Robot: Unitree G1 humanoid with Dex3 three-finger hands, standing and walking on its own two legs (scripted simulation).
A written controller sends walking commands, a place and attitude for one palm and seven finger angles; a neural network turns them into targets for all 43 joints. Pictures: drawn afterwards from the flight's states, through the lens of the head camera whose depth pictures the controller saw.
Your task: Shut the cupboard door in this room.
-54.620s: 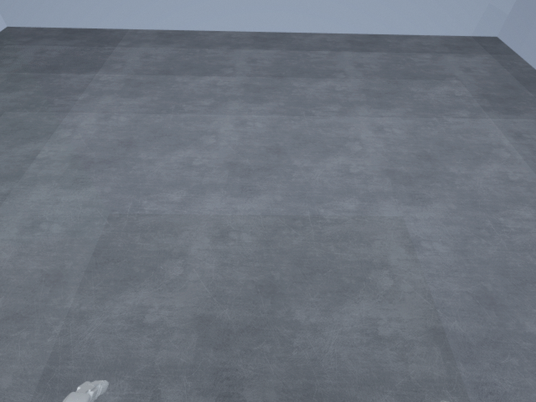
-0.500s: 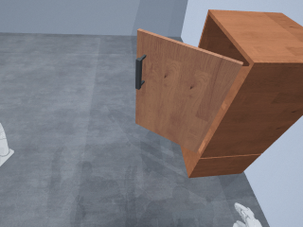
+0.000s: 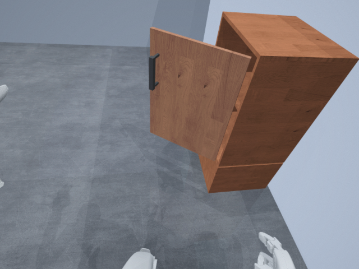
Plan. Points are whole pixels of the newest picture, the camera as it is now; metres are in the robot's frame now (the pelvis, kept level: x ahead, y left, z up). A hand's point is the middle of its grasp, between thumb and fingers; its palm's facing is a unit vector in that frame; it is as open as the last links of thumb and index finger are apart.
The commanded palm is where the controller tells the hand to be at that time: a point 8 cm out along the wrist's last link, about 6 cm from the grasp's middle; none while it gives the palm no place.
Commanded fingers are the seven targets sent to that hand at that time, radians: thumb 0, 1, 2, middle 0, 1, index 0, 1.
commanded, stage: stop stepping back and stand still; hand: left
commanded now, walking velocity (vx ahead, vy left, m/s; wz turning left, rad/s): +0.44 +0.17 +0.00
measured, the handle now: (154, 72) +0.89 +0.17 -0.02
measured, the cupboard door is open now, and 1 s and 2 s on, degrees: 55 55 55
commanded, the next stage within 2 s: let the arm hang, fingers relaxed in 1.42 s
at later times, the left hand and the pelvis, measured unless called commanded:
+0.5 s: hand out of the picture +0.08 +0.34 +0.22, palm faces +0.60 -0.67 -0.44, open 7.4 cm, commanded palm +0.03 +0.35 +0.19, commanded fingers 0.00 0.90 0.90 -0.20 -0.30 -0.20 -0.30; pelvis -0.09 +0.04 +0.00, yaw +4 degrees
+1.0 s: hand out of the picture +0.10 +0.37 +0.20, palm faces +0.48 -0.70 -0.53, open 7.4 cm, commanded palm +0.05 +0.39 +0.19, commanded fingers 0.00 0.90 0.90 -0.20 -0.30 -0.20 -0.30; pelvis -0.09 +0.08 +0.01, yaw +1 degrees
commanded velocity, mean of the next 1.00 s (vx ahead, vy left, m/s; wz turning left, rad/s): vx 0.12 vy -0.08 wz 0.00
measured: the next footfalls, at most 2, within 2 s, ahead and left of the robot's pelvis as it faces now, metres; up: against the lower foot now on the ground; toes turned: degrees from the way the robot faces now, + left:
left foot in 0.22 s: -0.08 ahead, +0.19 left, +0.00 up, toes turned +9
left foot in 0.70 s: +0.00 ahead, +0.20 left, +0.00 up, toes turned +9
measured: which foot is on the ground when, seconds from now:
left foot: up 0.00-0.20, down 0.22-0.46, up 0.48-0.68, down 0.70-1.00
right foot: down 0.00-0.70, up 0.72-1.00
